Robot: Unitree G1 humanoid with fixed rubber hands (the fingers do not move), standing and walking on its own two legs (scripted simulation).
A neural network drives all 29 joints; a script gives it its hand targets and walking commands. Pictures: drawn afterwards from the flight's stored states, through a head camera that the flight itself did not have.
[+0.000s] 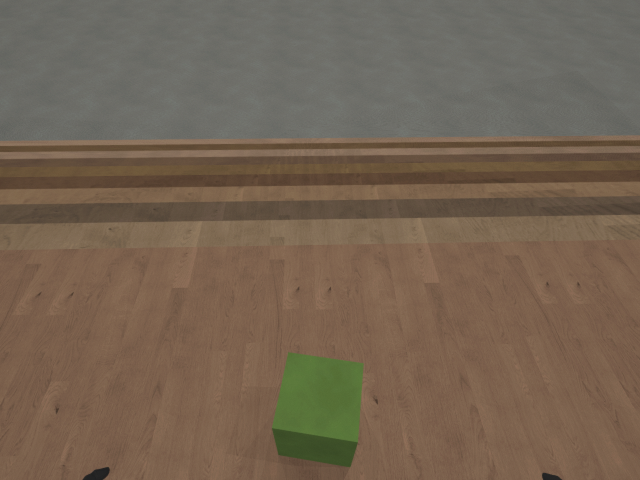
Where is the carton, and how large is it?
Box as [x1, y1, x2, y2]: [272, 352, 363, 466]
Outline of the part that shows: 288,352 272,425 272,430 278,454 350,466 357,443 363,363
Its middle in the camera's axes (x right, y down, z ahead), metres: +0.01 +0.49 +1.09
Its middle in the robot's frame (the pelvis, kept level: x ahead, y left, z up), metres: +0.43 +0.00 -0.66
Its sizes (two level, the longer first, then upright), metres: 0.210 0.200 0.250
